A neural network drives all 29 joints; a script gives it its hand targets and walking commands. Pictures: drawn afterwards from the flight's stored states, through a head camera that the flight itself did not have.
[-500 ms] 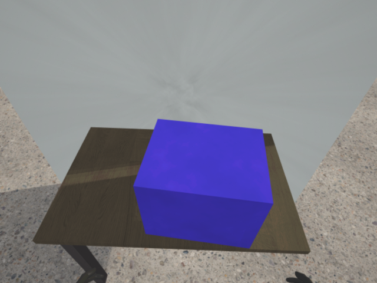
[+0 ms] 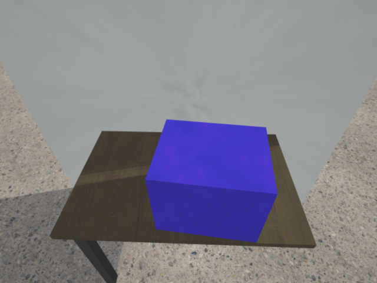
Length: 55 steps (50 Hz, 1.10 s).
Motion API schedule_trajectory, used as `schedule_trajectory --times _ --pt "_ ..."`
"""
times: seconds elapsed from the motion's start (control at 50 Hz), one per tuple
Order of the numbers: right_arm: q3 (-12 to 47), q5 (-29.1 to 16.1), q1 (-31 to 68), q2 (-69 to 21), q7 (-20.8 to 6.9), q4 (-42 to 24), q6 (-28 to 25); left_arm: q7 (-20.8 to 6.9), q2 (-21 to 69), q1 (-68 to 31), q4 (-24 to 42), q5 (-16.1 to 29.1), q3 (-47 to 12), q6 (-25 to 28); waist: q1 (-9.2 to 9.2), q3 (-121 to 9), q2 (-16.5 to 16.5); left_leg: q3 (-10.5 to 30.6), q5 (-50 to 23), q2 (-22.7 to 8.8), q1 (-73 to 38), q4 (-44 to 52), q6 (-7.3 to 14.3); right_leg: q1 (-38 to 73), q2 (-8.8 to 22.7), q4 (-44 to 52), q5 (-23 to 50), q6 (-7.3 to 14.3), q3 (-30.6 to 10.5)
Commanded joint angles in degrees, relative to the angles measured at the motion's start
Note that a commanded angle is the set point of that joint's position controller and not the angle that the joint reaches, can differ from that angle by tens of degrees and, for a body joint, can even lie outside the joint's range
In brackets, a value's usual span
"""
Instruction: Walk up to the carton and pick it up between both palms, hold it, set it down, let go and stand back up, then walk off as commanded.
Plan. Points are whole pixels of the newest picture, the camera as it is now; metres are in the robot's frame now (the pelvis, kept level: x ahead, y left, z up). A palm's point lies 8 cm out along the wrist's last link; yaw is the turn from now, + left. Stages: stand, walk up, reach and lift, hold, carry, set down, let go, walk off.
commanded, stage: walk off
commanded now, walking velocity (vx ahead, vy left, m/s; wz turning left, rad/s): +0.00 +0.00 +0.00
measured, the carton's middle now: (210, 179) +0.46 -0.05 -0.09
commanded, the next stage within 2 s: stand in 1.00 s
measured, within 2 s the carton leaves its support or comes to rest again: neither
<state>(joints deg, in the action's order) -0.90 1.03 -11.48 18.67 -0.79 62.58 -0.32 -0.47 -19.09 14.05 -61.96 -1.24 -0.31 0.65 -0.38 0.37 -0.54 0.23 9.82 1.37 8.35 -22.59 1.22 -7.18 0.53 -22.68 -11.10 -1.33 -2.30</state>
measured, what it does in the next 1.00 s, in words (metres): walks backwards: right foot, then left foot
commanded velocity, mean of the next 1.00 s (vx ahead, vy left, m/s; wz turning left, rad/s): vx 0.00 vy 0.00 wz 0.00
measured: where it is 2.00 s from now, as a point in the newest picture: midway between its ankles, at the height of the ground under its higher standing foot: outside the picture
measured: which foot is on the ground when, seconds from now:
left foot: down 0.00-0.36, up 0.38-0.72, down 0.74-1.00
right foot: down 0.00-0.20, up 0.22-0.32, down 0.34-0.78, up 0.80-1.00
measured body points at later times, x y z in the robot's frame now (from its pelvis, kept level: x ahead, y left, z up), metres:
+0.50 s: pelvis -0.09 -0.03 -0.03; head -0.03 -0.07 +0.41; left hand -0.03 +0.27 -0.14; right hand +0.05 -0.33 -0.18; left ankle -0.09 +0.12 -0.66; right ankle -0.06 -0.12 -0.74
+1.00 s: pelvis -0.18 -0.02 -0.03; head -0.15 -0.01 +0.41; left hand -0.09 +0.29 -0.16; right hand -0.10 -0.33 -0.14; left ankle -0.19 +0.10 -0.74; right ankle -0.19 -0.14 -0.74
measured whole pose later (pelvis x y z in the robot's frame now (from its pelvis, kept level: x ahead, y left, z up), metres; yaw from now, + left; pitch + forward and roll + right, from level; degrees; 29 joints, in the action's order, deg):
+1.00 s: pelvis -0.18 -0.02 -0.03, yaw +0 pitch -5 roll +1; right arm -1.8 2.2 -13.2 20.4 0.3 47.5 1.3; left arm 0.4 -22.7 11.9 -48.5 0.0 3.7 -2.0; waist 0.3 9.2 3.4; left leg 1.2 24.1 1.7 14.0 -42.7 0.0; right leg -15.9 -3.7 -48.7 -29.4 1.5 -7.2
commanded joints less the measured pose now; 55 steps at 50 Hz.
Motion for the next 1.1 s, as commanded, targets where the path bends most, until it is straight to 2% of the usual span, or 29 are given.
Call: schedule_trajectory --times 0.0,0.04,0.06,0.08,0.12,0.2,0.24,0.3,0.32,0.34,0.36,0.4,0.42,0.52,0.58,0.62,0.66,0.72,0.74,0.76,0.78,0.8,0.86,0.92,0.98,1.0,1.02,1.04,1.08 --pt "-2.66 0.17 6.01 13.58 0.32 -4.35 -1.48 0.80 -14.30 -1.40 3.49 0.32 2.62 1.81 -0.32 6.31 -2.52 10.54 14.70 -8.57 8.04 10.44 1.70 -3.86 3.92 5.43 -4.69 2.56 -4.63" --pt "-2.97 0.28 4.94 14.14 0.73 -3.56 -1.46 0.79 -14.62 -1.68 2.87 -0.25 3.03 1.73 -0.33 5.52 1.56 10.78 15.45 -8.02 8.59 10.34 1.62 -3.50 3.44 5.04 -5.95 2.73 -4.29" --pt "-3.38 0.24 5.76 15.17 0.72 -3.71 -1.40 0.82 -13.25 -0.63 2.93 -0.16 2.69 1.63 -0.60 4.22 -2.11 9.73 15.22 -7.04 7.07 9.71 1.46 -3.49 3.47 5.37 -6.66 2.69 -4.64" --pt "-3.17 0.05 6.24 14.60 0.80 -3.75 -1.42 0.84 -14.16 -1.09 2.30 -0.09 2.61 1.41 -0.41 4.38 -0.09 10.54 14.66 -7.44 7.25 9.46 1.59 -4.10 4.19 6.03 -7.80 2.72 -5.09" --pt "-3.95 1.08 6.86 15.10 0.43 -5.22 1.00 2.12 -12.53 -2.91 6.05 1.06 5.47 -0.24 0.09 8.48 -4.79 10.01 -5.08 -9.43 10.95 3.49 5.05 -6.08 1.63 -8.60 5.07 4.97 -3.27" --pt "-5.27 1.41 8.64 18.20 0.48 -10.41 1.96 2.24 -11.49 1.71 9.58 0.40 6.93 -1.82 -0.60 1.57 -10.56 16.08 -18.27 -18.54 14.72 3.34 14.83 -3.22 -4.21 -30.62 -15.45 4.67 0.39" --pt "-5.60 1.19 9.82 17.46 0.93 -13.06 2.14 2.13 -12.19 3.18 11.63 0.56 8.07 -2.48 -1.37 -0.73 -11.06 18.63 -17.15 -20.89 15.29 1.58 15.66 -3.53 -3.24 -35.42 -18.68 5.36 -2.94" --pt "-5.56 0.98 10.24 15.48 2.23 -17.45 3.23 1.41 -10.81 9.50 12.50 0.59 7.81 -2.68 -4.80 -4.88 -3.19 9.72 -18.91 -12.90 8.11 -16.30 8.04 -0.82 1.81 -10.15 -4.00 8.33 -8.06" --pt "-5.09 0.74 8.13 12.37 2.27 -18.49 3.84 1.54 -13.42 5.74 14.90 -0.23 7.85 -2.14 -3.42 -2.95 11.49 3.22 -2.35 -2.61 12.86 -26.80 3.17 -1.39 9.13 0.73 16.39 9.77 -19.47" --pt "-5.00 0.19 3.09 10.60 2.42 -17.78 4.85 1.61 -16.14 1.59 17.33 -0.07 7.71 -2.28 -0.29 -3.67 16.98 2.36 22.96 4.70 18.69 -37.41 0.51 -0.72 15.37 -0.15 28.52 12.34 -30.25" --pt "-5.64 0.16 1.16 11.83 2.85 -18.84 4.90 1.94 -20.08 -2.20 20.58 -1.26 9.07 -2.11 -1.52 -4.46 17.75 10.76 29.34 6.67 14.91 -47.49 0.45 -9.27 18.53 0.90 25.71 17.99 -35.25" --pt "-5.84 -0.51 1.76 13.20 3.23 -18.73 5.19 2.95 -17.51 -5.94 22.01 -1.60 7.91 -2.11 -0.32 0.07 8.89 14.41 25.06 8.50 17.20 -55.34 0.00 -11.37 15.92 0.37 17.26 14.88 -31.40" --pt "-6.02 -0.74 0.67 14.15 3.63 -17.65 5.11 2.78 -16.28 -8.35 22.50 -1.29 7.87 -2.05 1.22 2.23 10.02 14.86 21.78 8.70 19.41 -56.54 -0.63 -10.65 13.16 -0.48 15.07 11.74 -25.96" --pt "-5.92 -0.36 0.23 14.89 4.09 -19.31 4.07 2.43 -13.06 -3.47 23.02 -0.82 7.59 -2.24 -1.47 0.14 10.77 9.28 23.20 6.39 23.67 -51.51 -2.66 3.84 11.47 -6.38 25.44 14.86 -21.08" --pt "-5.71 -0.46 1.32 14.16 3.52 -20.10 3.32 2.33 -13.38 0.67 22.69 -0.60 7.19 -2.26 -3.42 -1.72 12.95 7.87 24.42 3.56 22.63 -38.00 -2.24 8.20 11.61 -6.20 20.44 14.04 -21.63" --pt "-5.42 -0.44 0.22 14.37 3.08 -19.33 3.11 2.18 -14.69 1.06 22.46 -0.61 7.16 -2.41 -2.97 -3.27 11.06 6.90 27.65 2.61 18.26 -29.84 -1.28 7.56 12.56 -4.90 17.22 14.36 -23.18" --pt "-5.52 -0.97 -1.86 13.90 2.95 -18.24 2.43 1.79 -15.86 0.13 22.41 -0.48 6.95 -2.34 -2.28 -4.62 13.96 5.31 25.87 1.28 13.29 -20.62 0.20 5.67 12.10 -5.48 15.31 13.69 -22.77" --pt "-5.92 -0.06 -9.92 13.13 2.52 -15.98 1.36 1.42 -14.86 -3.86 22.41 0.62 7.02 -2.76 2.34 -4.71 8.76 4.31 12.14 1.20 -3.57 -3.50 3.32 -9.74 7.84 -10.36 10.03 8.75 -17.61" --pt "-6.01 0.15 -8.26 14.52 2.60 -16.78 0.73 1.20 -12.94 -3.67 21.43 1.28 6.51 -2.72 2.51 -4.39 1.87 12.94 9.84 -4.98 -6.07 -2.20 5.92 -16.35 2.96 -18.35 4.80 5.60 -13.62" --pt "-6.89 0.73 -4.45 20.07 2.71 -17.78 0.67 1.60 -10.83 -6.91 22.64 0.80 6.55 -2.36 2.54 -0.43 -10.59 31.25 -4.39 -19.84 5.03 0.22 12.77 -16.94 -7.07 -28.06 -12.17 2.71 -5.10" --pt "-6.75 0.52 -1.22 21.05 2.70 -19.14 0.30 2.47 -14.79 -9.89 23.67 -0.04 7.93 -1.89 2.52 2.90 -10.52 34.68 -10.70 -22.97 11.57 1.16 15.93 -13.34 -6.22 -36.09 -22.28 2.44 -7.46" --pt "-6.70 0.73 1.23 19.77 2.75 -20.53 0.24 2.24 -15.11 -6.91 21.79 0.45 7.70 -1.88 0.89 3.04 -6.21 29.30 -17.09 -21.30 9.06 -1.14 15.21 -14.43 -6.65 -42.17 -22.91 2.85 -9.00" --pt "-5.51 0.78 3.05 17.26 2.69 -20.82 -0.09 1.96 -14.72 -2.11 19.41 1.00 7.22 -1.62 0.23 3.88 -9.46 20.43 -22.57 -16.35 4.53 -5.50 12.64 -17.91 -6.05 -42.06 -18.80 2.97 -8.46" --pt "-5.42 1.21 0.10 16.83 2.06 -20.17 -0.24 1.45 -13.66 -3.22 20.08 1.18 6.94 -0.66 2.09 2.23 -11.40 18.36 -20.24 -15.84 -1.53 -6.86 12.10 -16.38 -3.49 -27.54 -20.17 2.38 -5.35" --pt "-4.87 1.75 1.52 16.36 1.21 -19.71 0.47 1.04 -12.45 0.28 18.43 1.00 6.72 0.67 -1.03 0.94 -8.81 11.47 -14.74 -10.37 5.59 -11.91 6.55 0.70 -3.02 -1.57 -12.14 4.35 -3.41" --pt "-4.59 1.02 0.31 14.80 1.33 -19.92 0.23 1.28 -14.35 1.53 17.41 0.74 6.82 1.25 -0.49 -0.95 -4.92 8.75 -10.95 -7.22 12.06 -17.42 4.53 10.06 -0.28 -1.08 -1.30 5.43 -9.91" --pt "-3.85 -0.45 1.02 12.07 1.23 -20.58 0.59 1.38 -19.06 0.03 18.34 0.52 7.34 2.01 -0.23 -2.10 8.98 3.86 7.69 -0.41 16.87 -24.01 1.08 5.16 11.23 -0.12 0.44 11.12 -27.72" --pt "-5.06 -1.05 1.24 14.72 1.73 -18.35 0.49 1.37 -20.03 -2.56 18.68 0.31 7.18 1.53 -0.60 1.37 8.14 5.39 25.67 -0.41 9.12 -27.20 1.71 -9.36 16.49 -0.04 1.81 16.85 -32.62" --pt "-4.81 -1.32 0.29 13.89 1.37 -16.38 0.16 1.13 -17.22 -5.58 17.45 0.32 6.30 2.02 1.08 4.25 5.56 6.54 25.95 -0.23 9.81 -30.03 1.33 -9.62 14.09 0.19 3.83 15.68 -28.06"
